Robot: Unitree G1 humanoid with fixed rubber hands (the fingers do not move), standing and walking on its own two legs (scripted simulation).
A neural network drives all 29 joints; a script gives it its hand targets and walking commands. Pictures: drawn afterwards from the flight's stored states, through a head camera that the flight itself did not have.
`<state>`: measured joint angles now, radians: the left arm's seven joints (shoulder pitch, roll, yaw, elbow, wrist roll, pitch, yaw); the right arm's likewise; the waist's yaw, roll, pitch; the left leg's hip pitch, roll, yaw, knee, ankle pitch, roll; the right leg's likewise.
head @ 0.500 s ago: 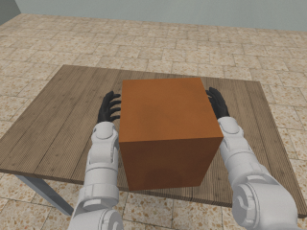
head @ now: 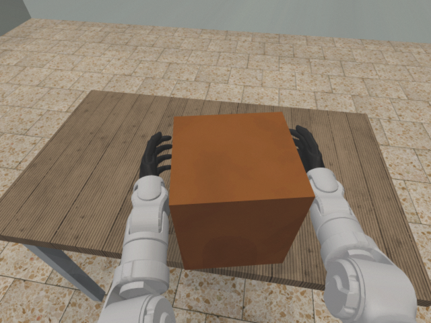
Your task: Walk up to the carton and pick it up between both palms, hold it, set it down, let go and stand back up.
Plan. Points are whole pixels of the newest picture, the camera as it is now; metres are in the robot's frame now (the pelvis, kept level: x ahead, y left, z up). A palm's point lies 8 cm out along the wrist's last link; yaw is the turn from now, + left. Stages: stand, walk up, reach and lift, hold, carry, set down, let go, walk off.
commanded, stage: set down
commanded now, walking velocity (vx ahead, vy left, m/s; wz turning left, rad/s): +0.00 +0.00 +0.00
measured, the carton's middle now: (231, 194) +0.38 +0.04 +0.03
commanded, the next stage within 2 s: none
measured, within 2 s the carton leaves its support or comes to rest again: neither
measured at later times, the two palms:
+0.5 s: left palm (153, 173) +0.36 +0.18 +0.09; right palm (314, 168) +0.42 -0.12 +0.09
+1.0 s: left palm (153, 174) +0.36 +0.18 +0.09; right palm (314, 168) +0.42 -0.12 +0.09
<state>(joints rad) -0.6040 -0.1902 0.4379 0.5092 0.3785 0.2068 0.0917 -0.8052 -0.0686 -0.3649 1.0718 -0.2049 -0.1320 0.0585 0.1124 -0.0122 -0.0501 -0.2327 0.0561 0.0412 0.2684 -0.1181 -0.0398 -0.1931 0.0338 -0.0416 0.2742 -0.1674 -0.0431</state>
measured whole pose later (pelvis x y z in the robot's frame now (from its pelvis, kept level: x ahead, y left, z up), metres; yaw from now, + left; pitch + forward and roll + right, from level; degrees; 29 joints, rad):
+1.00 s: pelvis +0.00 +0.00 +0.00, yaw -1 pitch +4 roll +0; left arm -0.60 -0.21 0.49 0.50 0.42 0.17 0.04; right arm -0.77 -0.02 -0.47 1.00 -0.29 -0.13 0.10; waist 0.10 -0.04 -0.04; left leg -0.21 0.06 0.07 0.28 -0.13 -0.03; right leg -0.19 0.03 -0.04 0.30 -0.18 -0.04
